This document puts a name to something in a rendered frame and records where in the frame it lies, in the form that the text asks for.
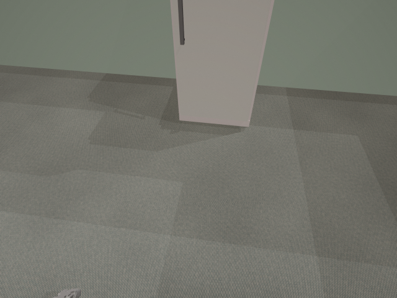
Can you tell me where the fridge door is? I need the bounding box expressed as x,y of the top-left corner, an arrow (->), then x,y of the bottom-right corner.
172,0 -> 271,122

